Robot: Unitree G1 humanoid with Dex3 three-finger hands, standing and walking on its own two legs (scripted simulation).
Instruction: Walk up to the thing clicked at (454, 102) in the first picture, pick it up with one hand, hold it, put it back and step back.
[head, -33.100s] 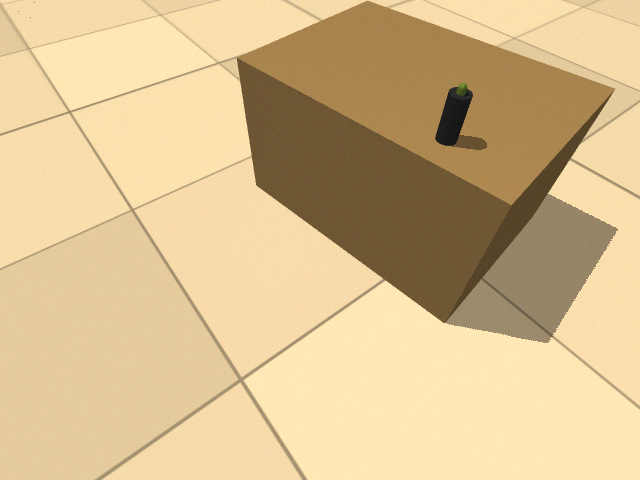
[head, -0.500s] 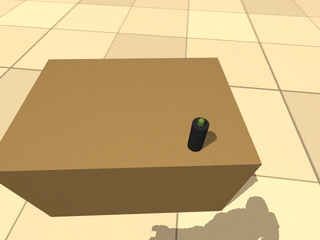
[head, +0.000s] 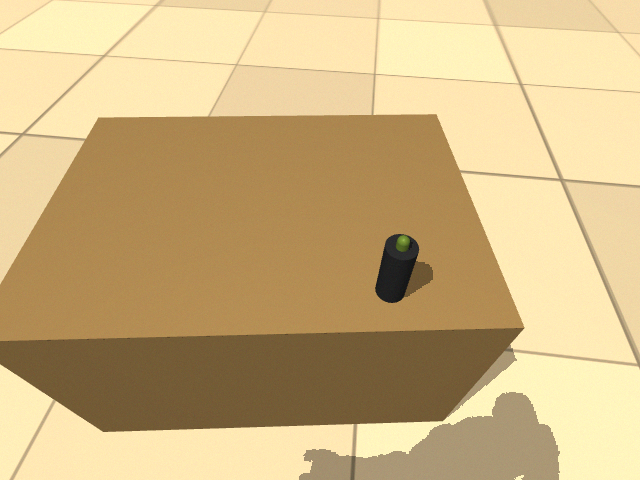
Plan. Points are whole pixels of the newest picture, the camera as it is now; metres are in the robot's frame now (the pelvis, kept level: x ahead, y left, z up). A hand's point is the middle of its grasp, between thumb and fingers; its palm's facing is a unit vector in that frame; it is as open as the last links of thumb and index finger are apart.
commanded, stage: stand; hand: right
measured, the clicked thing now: (396, 266) +0.48 -0.14 -0.10
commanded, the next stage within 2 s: step back in 0.34 s
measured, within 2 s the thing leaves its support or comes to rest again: neither
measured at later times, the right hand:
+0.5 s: hand out of the picture +0.06 -0.26 -0.17, palm faces -0.01 +0.94 -0.35, open 7.4 cm
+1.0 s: hand out of the picture -0.07 -0.20 -0.15, palm faces -0.02 +0.90 -0.44, open 7.4 cm
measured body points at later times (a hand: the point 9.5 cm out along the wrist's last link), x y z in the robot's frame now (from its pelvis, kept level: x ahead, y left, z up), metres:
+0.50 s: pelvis -0.02 +0.00 -0.01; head +0.03 +0.00 +0.44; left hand +0.06 +0.31 -0.14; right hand +0.06 -0.31 -0.14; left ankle +0.00 +0.12 -0.75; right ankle +0.00 -0.13 -0.75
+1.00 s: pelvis -0.11 +0.07 -0.02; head -0.03 +0.11 +0.42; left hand +0.04 +0.37 -0.16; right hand -0.07 -0.24 -0.12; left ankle -0.13 +0.15 -0.75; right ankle -0.10 -0.08 -0.68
